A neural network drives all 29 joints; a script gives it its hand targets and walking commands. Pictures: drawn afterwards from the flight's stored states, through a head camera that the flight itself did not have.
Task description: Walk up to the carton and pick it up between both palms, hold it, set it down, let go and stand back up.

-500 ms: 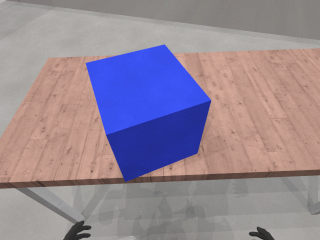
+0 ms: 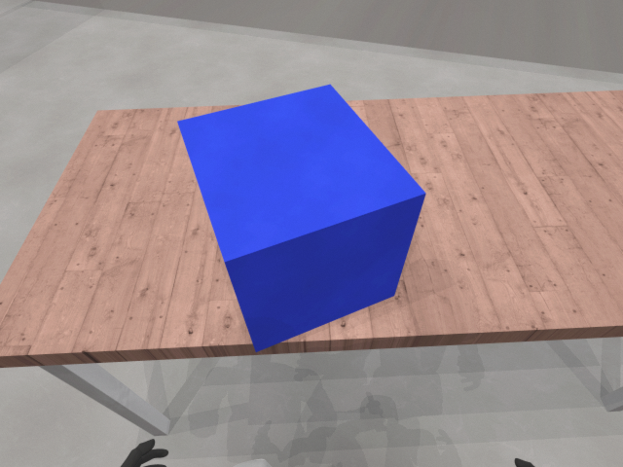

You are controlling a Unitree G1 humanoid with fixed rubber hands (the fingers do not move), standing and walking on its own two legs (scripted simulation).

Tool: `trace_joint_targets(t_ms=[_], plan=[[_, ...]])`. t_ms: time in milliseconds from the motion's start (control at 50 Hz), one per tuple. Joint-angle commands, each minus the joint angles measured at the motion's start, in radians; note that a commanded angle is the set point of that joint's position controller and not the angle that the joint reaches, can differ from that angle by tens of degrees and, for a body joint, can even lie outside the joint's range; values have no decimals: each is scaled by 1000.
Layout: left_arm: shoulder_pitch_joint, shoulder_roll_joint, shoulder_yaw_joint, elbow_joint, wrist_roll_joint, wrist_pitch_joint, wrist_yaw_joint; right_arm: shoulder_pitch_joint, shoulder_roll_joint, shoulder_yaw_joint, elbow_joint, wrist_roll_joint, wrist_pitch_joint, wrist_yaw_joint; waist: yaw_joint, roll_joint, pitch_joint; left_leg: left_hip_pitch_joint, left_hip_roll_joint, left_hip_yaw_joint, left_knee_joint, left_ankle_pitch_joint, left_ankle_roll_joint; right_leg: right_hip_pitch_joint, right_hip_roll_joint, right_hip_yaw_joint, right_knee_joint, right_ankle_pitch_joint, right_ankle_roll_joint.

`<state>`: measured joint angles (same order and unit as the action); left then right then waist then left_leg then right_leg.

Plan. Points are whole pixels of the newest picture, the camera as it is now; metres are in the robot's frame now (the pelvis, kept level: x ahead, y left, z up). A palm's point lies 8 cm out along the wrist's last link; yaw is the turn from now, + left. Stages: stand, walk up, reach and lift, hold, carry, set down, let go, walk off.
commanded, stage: walk up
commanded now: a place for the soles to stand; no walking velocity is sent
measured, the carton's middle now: (293, 215) +0.44 +0.05 +0.06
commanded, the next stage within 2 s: reach and lift in 0.82 s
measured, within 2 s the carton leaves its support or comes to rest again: neither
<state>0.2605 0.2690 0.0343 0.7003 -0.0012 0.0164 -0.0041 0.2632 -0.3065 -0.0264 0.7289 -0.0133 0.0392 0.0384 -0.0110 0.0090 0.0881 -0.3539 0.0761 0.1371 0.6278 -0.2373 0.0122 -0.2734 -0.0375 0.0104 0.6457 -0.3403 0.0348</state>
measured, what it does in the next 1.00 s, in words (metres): stands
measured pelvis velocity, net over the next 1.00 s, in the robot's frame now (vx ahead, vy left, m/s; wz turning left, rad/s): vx -0.03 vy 0.01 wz -0.03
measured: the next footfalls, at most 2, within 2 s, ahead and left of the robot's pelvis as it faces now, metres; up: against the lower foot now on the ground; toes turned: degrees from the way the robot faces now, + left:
none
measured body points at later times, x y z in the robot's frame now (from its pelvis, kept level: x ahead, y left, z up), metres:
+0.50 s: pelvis -0.01 +0.01 +0.00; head +0.01 +0.01 +0.44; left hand +0.09 +0.28 -0.12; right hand +0.09 -0.26 -0.12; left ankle +0.06 +0.12 -0.72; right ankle +0.00 -0.14 -0.72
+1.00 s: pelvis -0.03 +0.01 -0.03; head +0.02 +0.01 +0.42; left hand +0.14 +0.26 -0.13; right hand +0.12 -0.26 -0.14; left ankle +0.06 +0.12 -0.72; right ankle +0.00 -0.14 -0.72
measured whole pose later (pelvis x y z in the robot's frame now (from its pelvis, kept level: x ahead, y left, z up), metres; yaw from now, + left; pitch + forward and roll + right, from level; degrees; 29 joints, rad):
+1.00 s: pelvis -0.03 +0.01 -0.03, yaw -2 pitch -3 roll +1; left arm 0.10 0.25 0.02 0.53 0.02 0.38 0.02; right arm 0.10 -0.26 -0.11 0.83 -0.03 -0.12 0.05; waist 0.00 -0.01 0.16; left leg -0.48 0.05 0.12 0.84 -0.31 0.03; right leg -0.42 -0.06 0.03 0.88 -0.42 0.04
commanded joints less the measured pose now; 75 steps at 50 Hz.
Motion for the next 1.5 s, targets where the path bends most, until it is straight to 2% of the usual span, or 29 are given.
trace_joint_targets(t_ms=[0,40,100,160,240,340,420,520,580,620,700,740,780,800,820,840,860,880,900,940,960,980,1000,1040,1060,1100,1160,1300,1480], plan=[[30,140,43,-117,-4,-26,9,-15,-197,-55,-103,11,-25,-7,1,61,-124,75,159,-210,-231,-43,131,-44,10,13,-8,28,-70],[70,132,43,-113,-5,-30,13,-47,-204,-50,-106,12,-17,-8,18,94,-113,4,185,-206,-261,-109,154,3,26,-9,21,-6,-65],[89,159,52,-115,-2,-39,16,-60,-204,-45,-109,12,-5,-6,18,81,-98,-12,156,-159,-244,-198,118,-15,5,28,-28,-8,-76],[65,200,63,-124,4,-43,16,-57,-191,-42,-112,10,1,-1,-1,12,-83,61,97,-131,-168,-199,69,-118,-42,127,-134,-30,-91],[48,213,67,-129,6,-45,14,-49,-175,-40,-108,4,-10,2,-15,-55,-99,149,70,-141,-111,-123,57,-186,-66,175,-179,-24,-106],[76,175,61,-130,5,-44,11,-53,-185,-41,-98,8,-17,0,-7,-5,-102,125,119,-174,-190,-163,83,-157,-15,102,-102,-12,-85],[117,157,61,-128,3,-45,13,-73,-194,-39,-93,11,-9,-4,9,49,-96,48,151,-158,-237,-233,102,-89,14,56,-44,-3,-76],[95,210,75,-144,7,-46,16,-74,-169,-38,-110,6,-2,3,-8,-24,-59,70,67,-118,-113,-169,57,-173,-62,213,-167,-27,-105],[74,220,74,-149,7,-44,17,-43,-162,-40,-112,1,-10,6,-20,-70,-97,147,49,-125,-69,-100,50,-205,-80,236,-194,-13,-115],[61,207,70,-155,7,-42,16,-31,-170,-43,-112,1,-15,5,-24,-63,-105,149,68,-145,-99,-93,59,-195,-59,201,-159,6,-105],[103,157,58,-151,3,-36,16,-49,-199,-49,-108,6,-15,-2,0,49,-112,40,163,-201,-231,-151,127,-80,32,58,22,15,-66],[132,151,59,-149,3,-38,19,-74,-198,-46,-112,6,-8,-4,16,77,-102,-22,176,-184,-246,-177,137,-30,34,38,50,3,-66],[139,165,66,-152,5,-42,21,-80,-191,-43,-119,5,0,-1,19,55,-93,-35,141,-148,-206,-204,109,-36,1,91,-12,1,-85],[126,187,72,-157,7,-43,21,-77,-185,-42,-125,4,4,2,12,12,-82,-18,104,-122,-153,-216,83,-80,-36,163,-78,-17,-100],[-401,171,43,-126,-23,135,38,-464,-59,-148,-20,-91,-160,10,43,-19,-108,-149,-1,-29,-72,-376,-1,-209,54,-58,21,-292,-105],[-314,128,7,-147,-9,205,48,-340,-115,-152,-1,-75,-213,26,14,-89,-55,25,-25,-67,16,-367,-8,-358,4,-50,1,-318,-132],[-312,135,9,-214,-6,251,37,-287,-115,-154,2,-59,-237,19,-3,-180,-110,299,-59,-85,144,-204,-36,-603,-54,-38,-55,-318,-154],[-301,128,2,-285,-4,291,29,-231,-120,-152,-5,-45,-245,7,-7,-166,-142,467,-51,-117,177,-126,-48,-721,-65,-36,-95,-245,-155],[-290,117,7,-352,11,324,28,-209,-126,-147,-8,-33,-236,4,2,-109,-171,473,-33,-130,137,-129,-41,-650,-34,-53,-93,-191,-140],[-274,123,20,-445,37,368,24,-164,-136,-137,-49,2,-214,5,-19,-140,-204,567,-50,-158,145,-136,-27,-639,-54,-42,-123,-260,-161],[-256,122,16,-487,39,384,31,-146,-137,-128,-79,15,-205,6,-20,-118,-209,641,-56,-165,132,-93,-37,-674,-53,-47,-146,-234,-163],[-234,110,14,-525,39,392,45,-136,-142,-128,-99,27,-194,15,-14,-53,-222,627,-42,-169,69,-80,-46,-604,-19,-71,-141,-156,-145],[-206,94,16,-540,44,388,63,-138,-154,-134,-101,36,-181,32,-7,28,-229,506,-12,-169,-34,-119,-47,-421,36,-103,-103,-62,-113],[-159,60,33,-485,75,360,93,-155,-202,-160,-77,17,-158,66,-3,148,-202,93,48,-152,-246,-262,-28,61,134,-146,11,125,-56],[-137,51,47,-455,88,342,102,-161,-217,-166,-66,3,-158,74,5,155,-198,-22,50,-122,-286,-211,-28,196,145,-141,28,184,-50],[-136,69,76,-419,79,316,106,-180,-193,-152,-48,-3,-164,74,19,73,-197,70,-10,-67,-244,-30,-44,150,115,-106,-51,161,-55],[-190,79,81,-399,42,287,108,-199,-132,-115,-64,9,-174,71,32,-13,-163,277,-69,-66,-169,-12,-44,-77,66,-58,-186,53,-60],[-211,59,58,-408,-4,221,100,-179,-99,-76,-162,27,-176,78,31,-36,-115,348,-83,-61,-195,-21,-32,-146,37,-27,-296,-9,-58],[-149,80,68,-420,-40,92,100,-131,-97,-57,-196,35,-223,69,27,-74,-136,378,-91,-60,-247,125,-25,-49,38,-15,-343,195,-26]])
